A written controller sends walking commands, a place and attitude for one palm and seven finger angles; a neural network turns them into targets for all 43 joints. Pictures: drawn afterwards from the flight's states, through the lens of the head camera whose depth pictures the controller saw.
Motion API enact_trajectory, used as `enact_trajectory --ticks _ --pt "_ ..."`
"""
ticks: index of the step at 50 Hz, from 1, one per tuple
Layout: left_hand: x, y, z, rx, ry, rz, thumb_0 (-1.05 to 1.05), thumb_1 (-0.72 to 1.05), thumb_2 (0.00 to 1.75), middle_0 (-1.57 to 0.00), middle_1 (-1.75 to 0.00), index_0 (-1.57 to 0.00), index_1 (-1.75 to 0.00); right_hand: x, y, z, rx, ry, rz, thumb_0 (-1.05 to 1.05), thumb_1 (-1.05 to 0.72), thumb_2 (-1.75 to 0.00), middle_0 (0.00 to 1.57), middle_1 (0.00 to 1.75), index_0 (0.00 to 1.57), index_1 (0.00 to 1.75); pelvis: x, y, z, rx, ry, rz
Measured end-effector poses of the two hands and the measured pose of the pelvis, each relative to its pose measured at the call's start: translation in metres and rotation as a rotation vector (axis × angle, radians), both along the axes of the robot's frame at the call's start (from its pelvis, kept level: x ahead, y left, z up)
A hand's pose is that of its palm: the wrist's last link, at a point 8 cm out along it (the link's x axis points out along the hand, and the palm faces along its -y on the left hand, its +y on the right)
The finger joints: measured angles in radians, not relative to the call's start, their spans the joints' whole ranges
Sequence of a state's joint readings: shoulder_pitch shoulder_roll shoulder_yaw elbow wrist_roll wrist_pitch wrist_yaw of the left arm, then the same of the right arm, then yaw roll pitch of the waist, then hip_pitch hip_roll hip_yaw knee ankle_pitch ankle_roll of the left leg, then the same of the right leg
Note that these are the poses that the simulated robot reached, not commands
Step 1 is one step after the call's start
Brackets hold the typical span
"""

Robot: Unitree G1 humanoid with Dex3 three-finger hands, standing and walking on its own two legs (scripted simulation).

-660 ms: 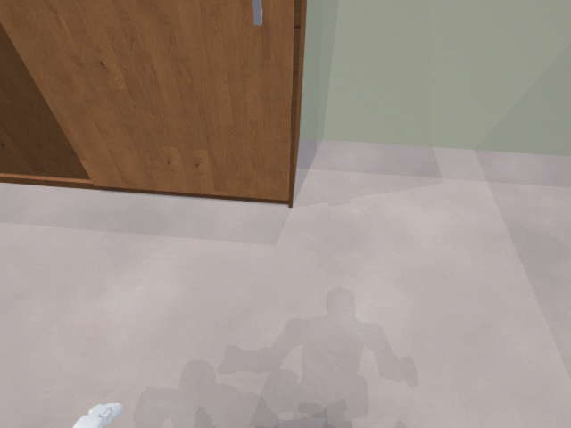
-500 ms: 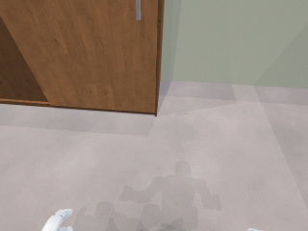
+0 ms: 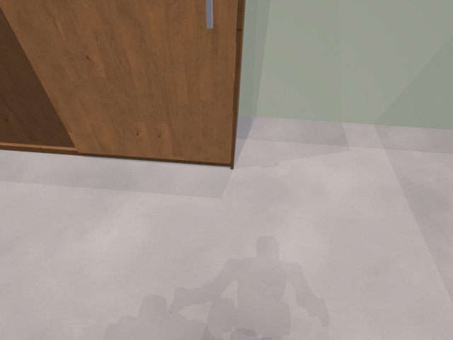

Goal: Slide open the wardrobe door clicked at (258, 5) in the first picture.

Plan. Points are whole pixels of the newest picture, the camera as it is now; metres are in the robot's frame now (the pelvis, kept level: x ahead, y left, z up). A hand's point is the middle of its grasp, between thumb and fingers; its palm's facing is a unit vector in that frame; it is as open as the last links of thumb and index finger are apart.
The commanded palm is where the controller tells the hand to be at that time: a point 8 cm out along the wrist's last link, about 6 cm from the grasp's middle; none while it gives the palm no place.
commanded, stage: stand and wait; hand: right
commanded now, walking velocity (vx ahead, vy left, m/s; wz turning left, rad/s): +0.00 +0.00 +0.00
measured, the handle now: out of the picture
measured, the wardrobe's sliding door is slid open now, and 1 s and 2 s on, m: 0.00 0.00 0.00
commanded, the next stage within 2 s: look at it before walking up in 0.36 s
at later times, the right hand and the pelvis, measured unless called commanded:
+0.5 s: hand out of the picture +0.06 -0.24 -0.15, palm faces -0.03 +0.95 -0.32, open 7.4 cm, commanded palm none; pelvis -0.02 +0.00 +0.00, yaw +0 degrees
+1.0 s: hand out of the picture +0.06 -0.25 -0.15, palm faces -0.03 +0.94 -0.33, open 7.4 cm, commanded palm none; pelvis -0.01 +0.00 +0.00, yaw +0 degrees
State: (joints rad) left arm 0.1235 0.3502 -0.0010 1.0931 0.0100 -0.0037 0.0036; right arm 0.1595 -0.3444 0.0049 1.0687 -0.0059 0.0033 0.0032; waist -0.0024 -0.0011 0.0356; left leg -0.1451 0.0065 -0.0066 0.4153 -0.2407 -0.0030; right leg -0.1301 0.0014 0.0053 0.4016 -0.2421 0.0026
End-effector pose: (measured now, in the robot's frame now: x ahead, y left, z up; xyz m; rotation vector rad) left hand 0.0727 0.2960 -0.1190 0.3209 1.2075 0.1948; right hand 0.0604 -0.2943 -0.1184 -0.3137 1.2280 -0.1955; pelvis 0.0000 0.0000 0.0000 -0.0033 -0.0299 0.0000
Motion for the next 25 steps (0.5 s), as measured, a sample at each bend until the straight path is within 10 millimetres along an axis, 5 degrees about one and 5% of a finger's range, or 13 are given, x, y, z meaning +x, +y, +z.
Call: enact_trajectory --ticks 25 --pt "-0.026 0.001 -0.001 -0.015 0.013 0.014 0.00 0.91 0.90 -0.20 -0.30 -0.20 -0.30 -0.005 0.011 0.001 0.017 -0.023 0.021 0.01 -0.91 -0.90 0.20 0.30 0.20 0.30 -0.016 0.004 0.002 0.000 0.000 0.005"
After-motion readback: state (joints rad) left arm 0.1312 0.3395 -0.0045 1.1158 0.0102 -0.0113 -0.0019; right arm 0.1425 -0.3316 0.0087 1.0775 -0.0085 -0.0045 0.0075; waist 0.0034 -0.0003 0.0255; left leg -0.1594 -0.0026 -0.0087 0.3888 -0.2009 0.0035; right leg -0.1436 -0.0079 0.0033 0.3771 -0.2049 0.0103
